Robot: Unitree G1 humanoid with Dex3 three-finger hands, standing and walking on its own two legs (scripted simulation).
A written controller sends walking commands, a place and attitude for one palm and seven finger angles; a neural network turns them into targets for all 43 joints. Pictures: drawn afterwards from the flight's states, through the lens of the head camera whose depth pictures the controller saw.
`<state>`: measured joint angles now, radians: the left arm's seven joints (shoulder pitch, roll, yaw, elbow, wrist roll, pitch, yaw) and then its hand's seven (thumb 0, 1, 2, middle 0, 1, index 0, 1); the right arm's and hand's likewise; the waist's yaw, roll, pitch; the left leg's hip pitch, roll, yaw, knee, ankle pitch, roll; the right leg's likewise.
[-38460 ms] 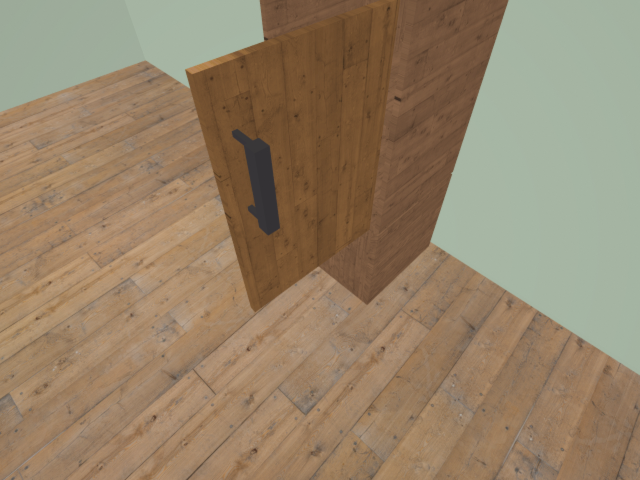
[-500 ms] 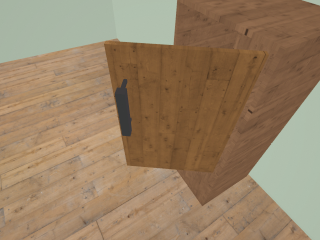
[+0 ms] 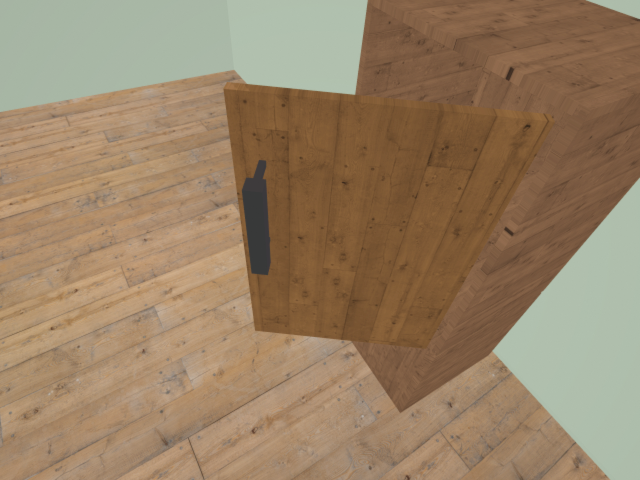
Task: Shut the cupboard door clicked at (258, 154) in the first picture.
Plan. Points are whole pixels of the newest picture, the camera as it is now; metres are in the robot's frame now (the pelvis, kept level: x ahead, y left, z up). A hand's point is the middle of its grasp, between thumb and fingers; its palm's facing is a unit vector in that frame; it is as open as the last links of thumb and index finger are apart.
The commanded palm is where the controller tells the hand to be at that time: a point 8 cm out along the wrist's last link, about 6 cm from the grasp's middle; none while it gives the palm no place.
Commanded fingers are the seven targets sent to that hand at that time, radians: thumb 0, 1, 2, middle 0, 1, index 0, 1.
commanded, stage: look again from close up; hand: left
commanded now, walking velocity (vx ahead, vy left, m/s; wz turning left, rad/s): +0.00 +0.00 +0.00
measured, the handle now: (261, 219) +0.46 +0.12 +0.06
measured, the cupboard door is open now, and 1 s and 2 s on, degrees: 55 55 55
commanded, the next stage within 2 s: raise the hand and make a fist in 0.38 s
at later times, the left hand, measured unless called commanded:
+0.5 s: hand out of the picture -0.01 +0.15 -0.18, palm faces +0.00 -0.98 -0.17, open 7.3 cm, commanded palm +0.10 +0.20 -0.07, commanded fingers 0.00 0.90 0.90 -0.22 -0.32 -0.22 -0.32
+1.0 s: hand (203, 474) +0.14 +0.14 -0.04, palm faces +0.12 -0.99 -0.05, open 5.7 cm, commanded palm +0.13 +0.19 -0.03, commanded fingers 0.00 0.90 0.90 -0.68 -0.82 -0.68 -0.82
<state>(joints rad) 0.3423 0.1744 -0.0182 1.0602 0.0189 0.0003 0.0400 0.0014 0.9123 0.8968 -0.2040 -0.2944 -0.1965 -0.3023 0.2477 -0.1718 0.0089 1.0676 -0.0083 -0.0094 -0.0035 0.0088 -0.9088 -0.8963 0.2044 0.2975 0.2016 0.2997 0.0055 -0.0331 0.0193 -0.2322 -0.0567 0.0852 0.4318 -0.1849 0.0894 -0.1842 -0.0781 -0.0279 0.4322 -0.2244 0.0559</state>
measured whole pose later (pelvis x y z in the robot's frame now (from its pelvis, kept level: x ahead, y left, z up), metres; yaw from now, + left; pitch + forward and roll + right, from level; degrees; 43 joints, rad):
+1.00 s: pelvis -0.01 -0.06 -0.09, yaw +4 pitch +11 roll -2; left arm 0.60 0.24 0.14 -0.08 -0.29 -0.47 -0.27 0.02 0.91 0.90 -0.51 -0.63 -0.50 -0.63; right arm 0.17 -0.27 -0.03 0.47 0.03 -0.27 -0.04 0.02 -0.90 -0.90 0.20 0.30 0.20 0.30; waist 0.05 0.01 -0.14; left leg -0.88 0.01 -0.03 1.18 -0.50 0.00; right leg -0.80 0.02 -0.12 1.15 -0.56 -0.06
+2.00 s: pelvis +0.01 -0.03 -0.04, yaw +3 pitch +5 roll -2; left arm 0.34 0.29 0.17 -0.14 -0.30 -0.17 -0.27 0.01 0.90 0.90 -1.30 -1.48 -1.29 -1.49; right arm 0.26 -0.24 0.07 0.53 0.05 -0.23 -0.05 0.02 -0.90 -0.90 0.21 0.30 0.21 0.30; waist 0.01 0.05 -0.09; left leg -0.55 -0.02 0.01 0.85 -0.39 0.05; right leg -0.46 0.01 -0.07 0.80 -0.43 -0.01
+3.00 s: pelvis +0.02 -0.05 -0.03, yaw +2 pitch +5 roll +0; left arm 0.09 0.24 0.12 0.06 -0.26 -0.14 -0.21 0.01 0.90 0.90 -1.30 -1.50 -1.30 -1.50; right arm 0.27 -0.27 0.05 0.57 0.05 -0.20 -0.04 0.02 -0.90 -0.90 0.21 0.30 0.20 0.30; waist -0.01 0.05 -0.07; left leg -0.50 -0.01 0.02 0.78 -0.36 0.03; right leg -0.44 0.02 -0.05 0.77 -0.41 -0.03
